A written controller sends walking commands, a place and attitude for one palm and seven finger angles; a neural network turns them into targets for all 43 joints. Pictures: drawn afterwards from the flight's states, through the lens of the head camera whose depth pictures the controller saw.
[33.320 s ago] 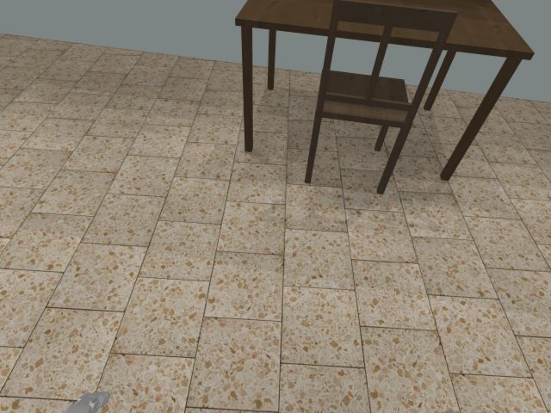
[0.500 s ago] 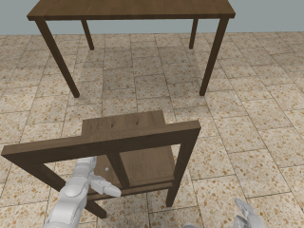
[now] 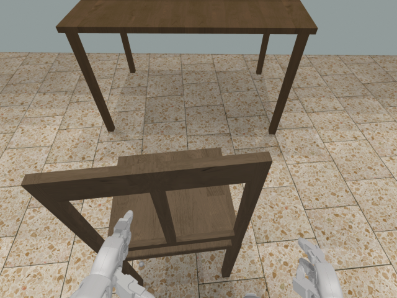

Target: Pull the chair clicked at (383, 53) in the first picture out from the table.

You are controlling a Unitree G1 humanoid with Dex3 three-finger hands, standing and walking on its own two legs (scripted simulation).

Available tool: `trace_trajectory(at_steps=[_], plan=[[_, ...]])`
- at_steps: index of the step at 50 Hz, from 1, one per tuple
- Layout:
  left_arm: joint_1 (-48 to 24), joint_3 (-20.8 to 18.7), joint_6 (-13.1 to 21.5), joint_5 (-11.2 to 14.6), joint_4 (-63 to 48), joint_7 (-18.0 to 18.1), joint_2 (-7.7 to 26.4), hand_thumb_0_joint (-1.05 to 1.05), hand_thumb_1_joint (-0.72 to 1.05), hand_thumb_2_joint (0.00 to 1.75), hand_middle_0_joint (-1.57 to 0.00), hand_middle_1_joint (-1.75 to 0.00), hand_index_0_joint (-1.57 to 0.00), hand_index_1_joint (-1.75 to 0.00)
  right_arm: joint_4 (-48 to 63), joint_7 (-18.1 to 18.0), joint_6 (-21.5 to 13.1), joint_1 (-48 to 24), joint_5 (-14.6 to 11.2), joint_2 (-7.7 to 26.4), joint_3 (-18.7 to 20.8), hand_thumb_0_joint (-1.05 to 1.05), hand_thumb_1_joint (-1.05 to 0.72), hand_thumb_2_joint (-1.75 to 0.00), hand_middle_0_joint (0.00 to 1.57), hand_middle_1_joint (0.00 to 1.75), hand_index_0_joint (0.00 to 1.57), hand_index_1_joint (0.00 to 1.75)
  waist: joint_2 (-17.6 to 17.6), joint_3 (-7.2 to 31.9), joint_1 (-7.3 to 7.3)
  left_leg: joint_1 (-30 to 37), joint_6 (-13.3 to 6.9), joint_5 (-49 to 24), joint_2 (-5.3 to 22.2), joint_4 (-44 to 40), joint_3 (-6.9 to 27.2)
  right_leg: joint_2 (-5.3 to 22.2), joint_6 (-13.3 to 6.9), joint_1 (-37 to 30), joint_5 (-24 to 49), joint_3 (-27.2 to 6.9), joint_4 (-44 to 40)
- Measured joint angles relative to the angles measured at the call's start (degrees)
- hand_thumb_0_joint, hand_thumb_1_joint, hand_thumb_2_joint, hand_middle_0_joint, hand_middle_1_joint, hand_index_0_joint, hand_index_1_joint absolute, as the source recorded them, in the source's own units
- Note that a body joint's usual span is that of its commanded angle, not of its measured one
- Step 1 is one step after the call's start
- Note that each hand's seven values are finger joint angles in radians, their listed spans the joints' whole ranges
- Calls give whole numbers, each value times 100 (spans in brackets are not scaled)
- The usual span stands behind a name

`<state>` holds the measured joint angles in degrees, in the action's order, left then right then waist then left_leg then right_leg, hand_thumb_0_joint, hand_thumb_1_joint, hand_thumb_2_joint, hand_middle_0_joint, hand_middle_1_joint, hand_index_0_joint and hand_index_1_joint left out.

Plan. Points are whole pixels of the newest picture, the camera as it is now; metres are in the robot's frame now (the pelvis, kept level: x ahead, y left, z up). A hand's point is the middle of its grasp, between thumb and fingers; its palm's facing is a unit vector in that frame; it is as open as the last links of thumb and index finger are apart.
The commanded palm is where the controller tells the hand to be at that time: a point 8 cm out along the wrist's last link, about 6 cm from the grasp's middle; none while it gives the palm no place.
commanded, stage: draw the fingers out of the gap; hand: left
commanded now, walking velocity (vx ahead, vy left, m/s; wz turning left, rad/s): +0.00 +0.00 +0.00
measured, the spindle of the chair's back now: (165, 218) +0.31 +0.09 -0.06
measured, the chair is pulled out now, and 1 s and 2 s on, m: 0.73 0.73 0.73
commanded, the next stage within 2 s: draw the hand back to the body in 0.06 s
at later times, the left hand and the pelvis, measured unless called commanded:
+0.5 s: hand (123, 263) +0.19 +0.14 +0.03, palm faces -0.01 -1.00 -0.08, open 17.5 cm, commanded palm +0.16 +0.21 +0.06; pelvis -0.01 -0.01 -0.03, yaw +0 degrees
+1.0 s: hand (87, 257) +0.19 +0.19 +0.07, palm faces +0.03 -0.91 -0.42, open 13.0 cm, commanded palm +0.17 +0.26 +0.15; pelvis +0.03 -0.01 +0.02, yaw +0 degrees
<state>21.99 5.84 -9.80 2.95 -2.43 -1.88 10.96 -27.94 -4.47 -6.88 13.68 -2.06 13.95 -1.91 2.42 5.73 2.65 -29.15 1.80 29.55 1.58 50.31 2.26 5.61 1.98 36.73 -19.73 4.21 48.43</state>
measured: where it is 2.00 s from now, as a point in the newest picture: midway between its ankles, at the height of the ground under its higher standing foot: outside the picture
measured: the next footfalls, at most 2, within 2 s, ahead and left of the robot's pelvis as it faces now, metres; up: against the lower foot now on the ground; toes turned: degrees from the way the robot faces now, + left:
none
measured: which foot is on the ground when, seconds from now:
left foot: down 0.00-1.00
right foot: down 0.00-1.00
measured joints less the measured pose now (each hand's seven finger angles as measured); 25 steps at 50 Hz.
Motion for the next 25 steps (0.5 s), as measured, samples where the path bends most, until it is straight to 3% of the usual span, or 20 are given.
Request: trace_trajectory(at_steps=[10, 11, 15, 20, 22, 25], plan=[[769, 103, 110, -159, -768, 220, -11, -2, -53, 20, 0, 0, -1, 0, 69, -43, -55, 128, -6, -43, 64, 1, -91, -90, 20, 30, 21, 30, -18, 27, -19, -177, 1, 95, -4, 233, 46, 12, -2, 142, -76, 29, 183], [843, 101, 210, -9, -832, 222, -51, -2, -53, 20, 0, 0, -1, 0, 64, -50, -88, 123, -4, -49, 66, 1, -91, -90, 20, 30, 21, 30, -13, 36, -13, -224, 1, 108, -4, 272, 53, 14, -1, 183, -86, 33, 213], [994, 3, 1217, 385, -1150, 223, -190, -2, -54, 20, -1, 0, -1, 0, -62, -37, -326, 98, 15, -131, 121, 1, -91, -90, 20, 30, 21, 30, -86, 55, -95, -513, 23, 208, 8, 545, 60, 7, -17, 478, -163, 20, 468], [879, -382, 2482, 462, -1391, 136, -131, -2, -54, 20, -1, 0, -1, 0, -282, 109, -401, 4, 3, -260, 204, 1, -91, -90, 20, 30, 21, 30, -135, 120, -208, -888, 67, 350, 34, 914, 90, -8, -59, 861, -288, 23, 826], [864, -499, 2756, 467, -1178, -22, -79, -2, -54, 20, 0, 0, -1, 0, -341, 181, -336, -106, -20, -295, 219, 1, -91, -90, 20, 30, 21, 30, -119, 87, -208, -1003, 80, 414, 56, 1061, 86, -29, -69, 989, -334, 10, 963], [957, -612, 2636, 586, -1190, -278, 54, -2, -54, 20, 0, 0, -1, 0, -310, 178, -212, -185, -82, -306, 207, 1, -91, -90, 20, 30, 21, 30, -68, -27, -213, -989, 97, 456, 80, 1123, 85, -52, -65, 982, -364, 6, 1022]])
